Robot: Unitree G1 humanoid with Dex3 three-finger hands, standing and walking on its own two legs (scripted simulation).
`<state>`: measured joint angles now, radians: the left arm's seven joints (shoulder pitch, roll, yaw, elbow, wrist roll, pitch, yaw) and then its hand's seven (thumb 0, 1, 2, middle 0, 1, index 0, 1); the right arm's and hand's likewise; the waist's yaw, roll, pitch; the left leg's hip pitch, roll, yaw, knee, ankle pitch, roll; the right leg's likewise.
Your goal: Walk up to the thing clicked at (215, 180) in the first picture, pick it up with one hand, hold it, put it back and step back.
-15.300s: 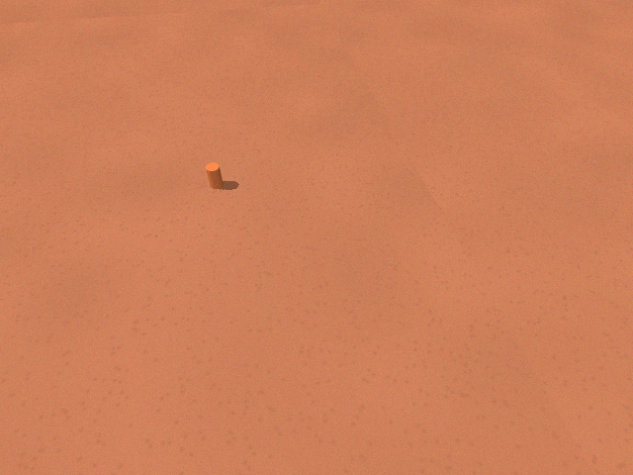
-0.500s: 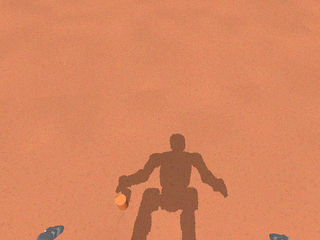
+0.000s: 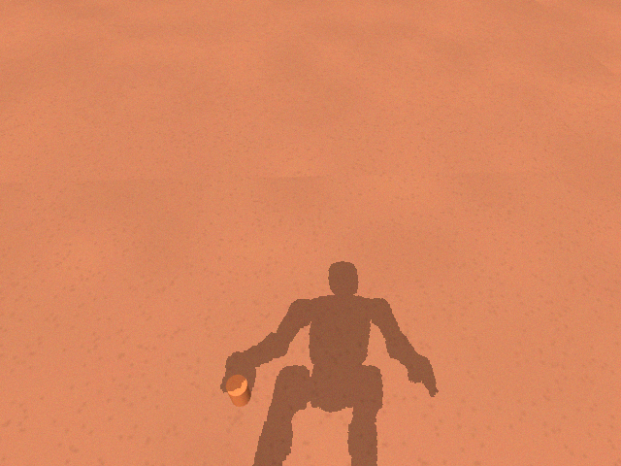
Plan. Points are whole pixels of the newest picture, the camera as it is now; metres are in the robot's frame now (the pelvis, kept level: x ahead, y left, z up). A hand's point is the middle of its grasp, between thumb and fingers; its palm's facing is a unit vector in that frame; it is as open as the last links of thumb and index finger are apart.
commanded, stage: walk up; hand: left
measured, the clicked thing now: (238, 390) +0.42 +0.20 -0.72
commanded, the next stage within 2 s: stand in 0.30 s
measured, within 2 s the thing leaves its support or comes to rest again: neither
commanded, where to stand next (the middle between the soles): +0.04 -0.03 m, yaw +1 degrees
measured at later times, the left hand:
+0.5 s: hand out of the picture +0.08 +0.25 -0.15, palm faces +0.02 -0.95 -0.32, open 7.4 cm
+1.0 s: hand out of the picture +0.08 +0.25 -0.15, palm faces -0.02 -0.94 -0.34, open 7.4 cm
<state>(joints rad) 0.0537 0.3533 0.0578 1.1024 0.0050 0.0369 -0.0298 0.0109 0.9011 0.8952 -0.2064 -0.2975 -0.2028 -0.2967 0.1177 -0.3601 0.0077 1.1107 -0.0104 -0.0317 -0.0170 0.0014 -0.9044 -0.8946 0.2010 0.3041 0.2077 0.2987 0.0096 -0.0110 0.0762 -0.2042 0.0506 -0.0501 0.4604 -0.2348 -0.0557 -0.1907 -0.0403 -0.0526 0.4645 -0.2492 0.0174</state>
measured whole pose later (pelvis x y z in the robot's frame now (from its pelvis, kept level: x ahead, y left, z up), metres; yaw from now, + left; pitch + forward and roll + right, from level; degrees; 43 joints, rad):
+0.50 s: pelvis +0.00 +0.00 +0.01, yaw +0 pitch -2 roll +0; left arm 0.07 0.34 0.03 1.13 0.00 0.00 -0.02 0.01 0.90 0.90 -0.21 -0.30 -0.20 -0.30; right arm 0.07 -0.35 0.01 1.11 -0.01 -0.01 0.00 0.00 -0.91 -0.89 0.20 0.30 0.21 0.30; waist 0.01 0.00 0.08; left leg -0.15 0.05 -0.05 0.37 -0.19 -0.05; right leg -0.13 -0.04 -0.05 0.38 -0.21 0.02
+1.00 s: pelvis +0.00 +0.00 +0.01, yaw +0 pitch -2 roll +0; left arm 0.09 0.35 0.01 1.14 0.00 -0.01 -0.01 0.01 0.90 0.90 -0.21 -0.30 -0.20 -0.30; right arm 0.10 -0.36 0.00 1.14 -0.01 0.00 0.01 0.00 -0.91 -0.89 0.20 0.30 0.21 0.30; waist 0.00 0.01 0.07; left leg -0.13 0.05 -0.04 0.33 -0.16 -0.06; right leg -0.13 -0.04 -0.05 0.36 -0.19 0.02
